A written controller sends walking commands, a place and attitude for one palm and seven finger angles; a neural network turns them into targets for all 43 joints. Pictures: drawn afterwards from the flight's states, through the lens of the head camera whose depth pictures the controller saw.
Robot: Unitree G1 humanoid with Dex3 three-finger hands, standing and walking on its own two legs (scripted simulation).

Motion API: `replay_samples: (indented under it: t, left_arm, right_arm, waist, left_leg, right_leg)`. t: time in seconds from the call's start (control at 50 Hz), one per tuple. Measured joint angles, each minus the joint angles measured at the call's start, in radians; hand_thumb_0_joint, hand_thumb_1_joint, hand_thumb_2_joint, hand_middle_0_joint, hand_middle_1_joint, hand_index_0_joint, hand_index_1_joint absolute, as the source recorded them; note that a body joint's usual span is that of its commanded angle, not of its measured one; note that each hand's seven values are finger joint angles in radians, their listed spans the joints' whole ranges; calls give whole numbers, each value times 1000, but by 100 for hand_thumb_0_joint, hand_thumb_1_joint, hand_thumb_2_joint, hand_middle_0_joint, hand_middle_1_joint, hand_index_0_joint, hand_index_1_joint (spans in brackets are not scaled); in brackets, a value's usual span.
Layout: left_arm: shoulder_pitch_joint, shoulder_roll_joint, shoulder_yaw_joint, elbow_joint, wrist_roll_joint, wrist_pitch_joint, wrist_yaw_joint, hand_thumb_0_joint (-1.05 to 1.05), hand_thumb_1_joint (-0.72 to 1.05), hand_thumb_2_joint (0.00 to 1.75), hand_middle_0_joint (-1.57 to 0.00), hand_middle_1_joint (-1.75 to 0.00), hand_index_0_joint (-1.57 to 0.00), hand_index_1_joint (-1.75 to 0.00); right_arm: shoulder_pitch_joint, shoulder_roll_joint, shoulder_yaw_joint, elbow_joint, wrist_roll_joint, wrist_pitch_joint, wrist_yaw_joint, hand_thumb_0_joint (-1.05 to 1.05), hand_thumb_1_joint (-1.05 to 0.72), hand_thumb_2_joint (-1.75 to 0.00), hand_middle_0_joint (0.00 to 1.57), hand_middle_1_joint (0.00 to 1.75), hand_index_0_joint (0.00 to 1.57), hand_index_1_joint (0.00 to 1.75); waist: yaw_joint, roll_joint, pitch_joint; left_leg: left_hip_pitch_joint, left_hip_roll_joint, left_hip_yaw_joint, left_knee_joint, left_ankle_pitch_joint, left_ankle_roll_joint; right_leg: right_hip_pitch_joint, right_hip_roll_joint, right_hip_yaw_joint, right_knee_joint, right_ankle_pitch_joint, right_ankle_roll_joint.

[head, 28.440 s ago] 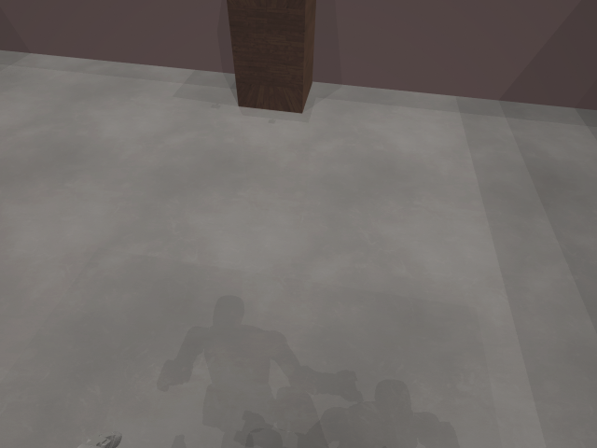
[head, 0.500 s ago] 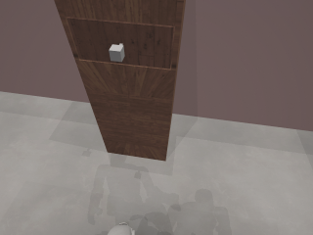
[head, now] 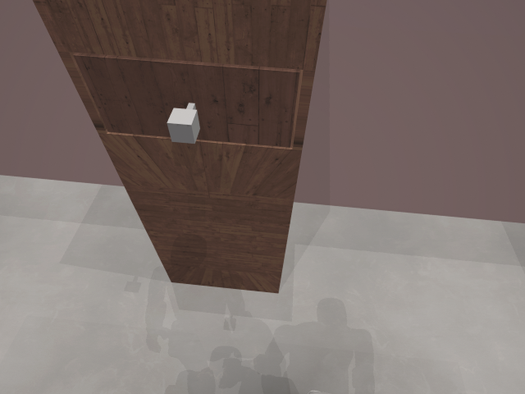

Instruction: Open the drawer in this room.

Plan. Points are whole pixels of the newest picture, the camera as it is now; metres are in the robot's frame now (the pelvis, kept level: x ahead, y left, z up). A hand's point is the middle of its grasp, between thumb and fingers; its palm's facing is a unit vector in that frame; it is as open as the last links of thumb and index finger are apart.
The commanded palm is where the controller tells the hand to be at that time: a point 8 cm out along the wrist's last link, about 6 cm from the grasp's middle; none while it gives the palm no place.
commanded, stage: come to a stop and stand still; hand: left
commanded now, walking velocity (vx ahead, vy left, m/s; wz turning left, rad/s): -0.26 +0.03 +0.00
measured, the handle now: (187, 118) +0.54 +0.17 +0.10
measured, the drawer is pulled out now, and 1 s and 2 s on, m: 0.00 0.00 0.00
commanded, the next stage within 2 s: look again from close up in 0.74 s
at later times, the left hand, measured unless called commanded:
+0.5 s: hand out of the picture +0.02 +0.23 -0.18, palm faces +0.07 -0.98 -0.21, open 7.4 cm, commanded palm none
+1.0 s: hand out of the picture -0.04 +0.20 -0.17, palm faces -0.01 -0.97 -0.23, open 7.3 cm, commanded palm none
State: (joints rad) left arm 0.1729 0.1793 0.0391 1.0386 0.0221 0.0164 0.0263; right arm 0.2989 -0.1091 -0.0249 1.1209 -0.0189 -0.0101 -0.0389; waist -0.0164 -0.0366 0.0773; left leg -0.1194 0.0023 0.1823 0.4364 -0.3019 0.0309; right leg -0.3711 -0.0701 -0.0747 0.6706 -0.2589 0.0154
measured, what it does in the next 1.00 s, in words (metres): steps on the spot: right foot, then left foot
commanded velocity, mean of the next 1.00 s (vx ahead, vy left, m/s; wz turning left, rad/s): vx -0.03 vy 0.02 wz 0.00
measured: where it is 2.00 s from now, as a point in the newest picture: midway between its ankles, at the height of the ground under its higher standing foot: outside the picture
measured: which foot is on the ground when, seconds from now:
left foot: down 0.00-0.04, up 0.06-0.40, down 0.42-1.00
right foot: up 0.00-0.00, down 0.02-0.44, up 0.46-0.68, down 0.70-1.00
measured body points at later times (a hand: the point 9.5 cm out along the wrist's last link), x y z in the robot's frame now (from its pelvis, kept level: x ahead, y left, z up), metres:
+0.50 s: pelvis -0.03 +0.03 +0.00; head -0.01 +0.05 +0.45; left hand +0.02 +0.28 -0.17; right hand +0.04 -0.21 -0.14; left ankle -0.06 +0.15 -0.74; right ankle +0.03 -0.10 -0.72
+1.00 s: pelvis -0.06 +0.02 +0.00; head -0.05 +0.01 +0.45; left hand -0.04 +0.25 -0.15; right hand -0.04 -0.21 -0.16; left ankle -0.06 +0.15 -0.74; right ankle -0.07 -0.09 -0.74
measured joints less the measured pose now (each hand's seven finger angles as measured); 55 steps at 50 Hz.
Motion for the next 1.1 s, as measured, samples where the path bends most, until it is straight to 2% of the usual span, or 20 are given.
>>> replay_samples:
  t: [0.02,0.06,0.12,0.18,0.22,0.26,0.32,0.38,0.42,0.44,0.5,0.56,0.6,0.66,0.7,0.74,0.8,0.88,0.98,1.1]
  left_arm:
    - [-3,1,-1,-5,1,-1,0,0,93,90,-20,-30,-19,-30]
    - [-13,-7,-2,-10,4,-6,1,0,92,90,-20,-30,-19,-30]
    - [-46,-22,-9,-19,3,-13,5,0,92,90,-20,-30,-19,-30]
    - [-71,-36,-7,-35,2,-9,13,0,91,90,-20,-30,-20,-30]
    - [-77,-40,-4,-46,2,-3,17,0,92,90,-20,-30,-20,-30]
    - [-76,-38,-2,-53,5,1,16,0,91,90,-20,-30,-20,-30]
    - [-64,-26,3,-56,12,2,12,0,91,89,-21,-30,-20,-30]
    - [-47,-7,8,-49,14,5,7,0,91,90,-21,-30,-20,-30]
    - [-29,6,12,-40,8,11,5,0,91,90,-21,-30,-20,-30]
    - [-23,18,14,-33,3,17,4,0,91,90,-21,-30,-20,-30]
    - [6,41,20,-10,-1,41,3,0,91,90,-20,-30,-20,-30]
    - [35,45,18,11,2,46,-5,0,91,90,-20,-30,-20,-30]
    - [56,42,12,22,1,37,-8,0,91,90,-20,-30,-19,-30]
    - [83,32,-1,44,-4,26,-7,0,91,90,-20,-30,-19,-30]
    - [96,28,-10,61,-6,16,-6,0,91,90,-20,-30,-19,-30]
    - [97,5,-19,86,-8,5,1,0,91,90,-20,-30,-19,-30]
    - [102,-22,-33,99,-8,-4,3,0,91,90,-20,-30,-19,-30]
    - [103,-37,-42,88,-2,-26,22,0,91,90,-20,-30,-19,-30]
    - [98,-38,-50,56,-3,-40,30,1,92,90,-20,-30,-20,-30]
    - [93,-16,-47,29,-2,-29,18,1,93,90,-20,-30,-20,-30]
  right_arm:
    - [1,5,-3,2,1,6,0,1,-91,-89,20,30,21,30]
    - [-11,3,-14,1,6,20,1,1,-91,-89,20,30,21,30]
    - [-48,-11,-28,-20,19,42,1,1,-91,-89,20,30,21,30]
    - [-92,-32,-37,-34,21,62,3,1,-91,-89,20,30,20,30]
    - [-117,-49,-41,-46,20,68,6,1,-91,-89,20,30,20,30]
    - [-139,-65,-43,-58,18,70,11,1,-91,-89,20,30,20,30]
    - [-162,-81,-41,-77,17,63,16,1,-91,-89,19,30,20,30]
    - [-173,-88,-36,-91,16,48,19,1,-91,-89,19,30,20,30]
    - [-165,-92,-31,-99,16,31,20,1,-91,-89,19,30,20,30]
    - [-161,-85,-30,-96,13,23,19,1,-91,-89,19,30,20,30]
    - [-128,-59,-13,-93,1,28,17,1,-91,-89,19,30,20,30]
    - [-102,-45,2,-80,-4,29,9,1,-90,-89,19,30,20,30]
    - [-98,-40,5,-69,-2,27,3,1,-91,-89,19,30,20,30]
    - [-103,-45,3,-58,0,19,-1,1,-92,-89,20,30,21,30]
    - [-105,-44,2,-53,6,11,0,1,-92,-89,20,30,21,30]
    - [-111,-56,-4,-42,14,8,-2,1,-92,-89,20,30,21,30]
    - [-100,-73,-7,-30,18,9,0,1,-93,-89,20,30,21,30]
    - [-76,-75,5,-27,16,21,15,1,-92,-89,20,30,20,30]
    - [-47,-74,13,-60,5,7,15,1,-91,-89,20,30,20,30]
    - [-23,-55,24,-64,1,12,18,1,-91,-89,19,30,20,30]
  waist:
    - [-1,1,2]
    - [-6,26,11]
    - [-25,55,45]
    - [-11,61,69]
    - [-2,64,71]
    - [6,60,65]
    - [19,47,50]
    - [29,28,29]
    - [29,22,9]
    - [30,3,4]
    - [38,-29,-27]
    - [43,-21,-51]
    - [51,-13,-53]
    - [52,-2,-44]
    - [47,-3,-36]
    - [39,32,-22]
    - [16,72,-19]
    - [11,76,-27]
    - [-1,63,-32]
    - [1,42,-56]
  left_leg:
    - [-4,2,4,26,-20,-7]
    - [-34,25,2,104,-62,-22]
    - [-142,20,-71,346,-206,-44]
    - [-239,-2,-136,577,-248,-53]
    - [-271,-1,-160,630,-228,-61]
    - [-274,5,-173,608,-206,-70]
    - [-236,17,-179,488,-187,-74]
    - [-164,24,-171,303,-137,-73]
    - [-91,29,-163,131,-46,-66]
    - [-79,20,-157,109,-40,-54]
    - [-61,7,-149,82,-27,-31]
    - [-41,4,-154,9,18,-23]
    - [-35,-2,-148,-25,40,-18]
    - [-37,-14,-130,-42,52,-15]
    - [-47,-26,-116,-26,45,-18]
    - [-54,-11,-114,0,32,-25]
    - [-42,4,-126,-12,58,-31]
    - [-59,22,-131,18,35,-41]
    - [-88,26,-136,73,19,-40]
    - [-96,23,-141,88,27,-38]
  right_leg:
    - [28,1,-3,-52,52,-3]
    - [45,19,-9,-75,25,-31]
    - [39,21,-30,-64,-10,-58]
    - [41,14,-32,-93,17,-59]
    - [41,11,-31,-118,37,-56]
    - [37,7,-28,-137,56,-50]
    - [29,3,-21,-154,78,-41]
    - [17,0,-16,-152,91,-28]
    - [1,3,-18,-123,85,-13]
    - [-7,-5,-10,-99,72,-8]
    - [-20,13,40,-2,-99,-5]
    - [-13,31,70,103,-120,-5]
    - [13,28,76,113,-119,-1]
    - [91,15,69,2,-121,9]
    - [161,7,67,-140,-30,9]
    - [190,21,64,-192,-46,2]
    - [206,36,51,-206,-39,-5]
    - [203,52,45,-207,-30,-13]
    - [175,55,41,-153,-44,-20]
    - [168,51,37,-134,-41,-21]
